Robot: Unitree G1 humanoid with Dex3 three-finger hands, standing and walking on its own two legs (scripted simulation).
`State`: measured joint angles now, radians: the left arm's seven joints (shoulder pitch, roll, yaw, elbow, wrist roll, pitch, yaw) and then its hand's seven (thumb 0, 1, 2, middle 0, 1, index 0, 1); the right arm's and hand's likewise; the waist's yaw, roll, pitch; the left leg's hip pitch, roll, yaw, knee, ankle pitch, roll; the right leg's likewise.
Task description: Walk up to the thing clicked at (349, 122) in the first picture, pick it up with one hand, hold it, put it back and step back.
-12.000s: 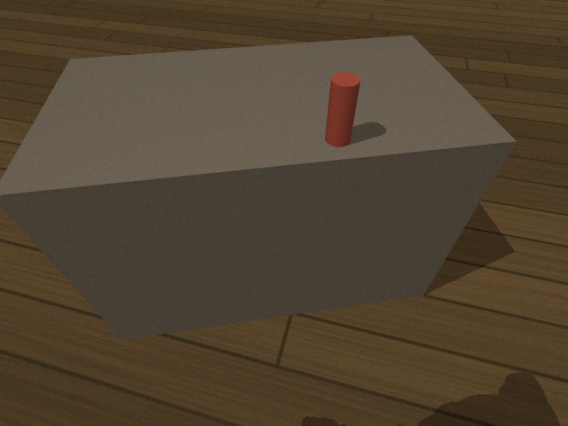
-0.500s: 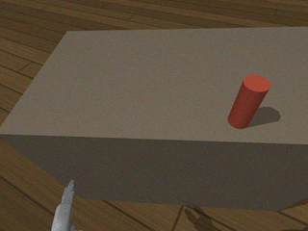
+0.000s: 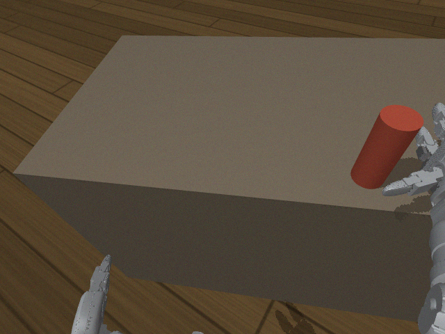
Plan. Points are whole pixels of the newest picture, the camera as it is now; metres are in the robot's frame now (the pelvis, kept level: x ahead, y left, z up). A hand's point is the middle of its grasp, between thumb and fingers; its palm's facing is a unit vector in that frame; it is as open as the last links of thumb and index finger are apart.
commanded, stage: close in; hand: right
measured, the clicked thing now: (381, 150) +0.44 -0.22 +0.10
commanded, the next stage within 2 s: rest palm in 0.18 s
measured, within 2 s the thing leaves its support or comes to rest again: leaves its support in 1.68 s
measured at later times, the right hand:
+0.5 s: hand (380, 158) +0.43 -0.21 +0.09, palm faces +0.17 +0.99 +0.03, open 17.5 cm
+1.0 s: hand (378, 150) +0.45 -0.21 +0.09, palm faces +0.16 +0.99 +0.02, open 14.8 cm
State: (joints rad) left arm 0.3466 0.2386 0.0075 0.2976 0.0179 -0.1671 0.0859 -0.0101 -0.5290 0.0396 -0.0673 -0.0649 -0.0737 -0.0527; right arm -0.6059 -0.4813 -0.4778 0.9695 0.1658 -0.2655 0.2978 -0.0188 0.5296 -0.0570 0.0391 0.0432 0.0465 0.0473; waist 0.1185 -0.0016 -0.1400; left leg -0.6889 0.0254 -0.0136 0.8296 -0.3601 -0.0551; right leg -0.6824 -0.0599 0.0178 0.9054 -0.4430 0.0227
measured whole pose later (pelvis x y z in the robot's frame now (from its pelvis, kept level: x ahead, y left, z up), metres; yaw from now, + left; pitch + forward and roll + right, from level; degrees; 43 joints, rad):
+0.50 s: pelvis -0.01 +0.01 +0.00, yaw +0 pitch +12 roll +1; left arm 0.39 0.23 0.05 0.20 0.00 -0.11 0.03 -0.01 -0.57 0.07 -0.05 -0.05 -0.05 -0.05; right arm -0.63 -0.39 -0.42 0.90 0.12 -0.24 0.15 -0.02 0.56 -0.03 0.06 0.03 0.07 0.04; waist 0.11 0.01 -0.12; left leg -0.72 0.03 -0.02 0.88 -0.36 -0.05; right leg -0.69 -0.06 0.01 0.92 -0.43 0.03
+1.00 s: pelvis -0.01 +0.01 -0.01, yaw +0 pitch +13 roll +1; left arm 0.39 0.23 0.05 0.19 0.00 -0.09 0.02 -0.01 -0.55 0.06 -0.05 -0.05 -0.05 -0.05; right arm -0.69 -0.42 -0.43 0.95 0.11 -0.23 0.16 -0.02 0.50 -0.14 0.53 0.32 0.53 0.32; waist 0.12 0.00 -0.12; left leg -0.75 0.03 -0.02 0.89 -0.37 -0.05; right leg -0.72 -0.05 0.01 0.93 -0.44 0.03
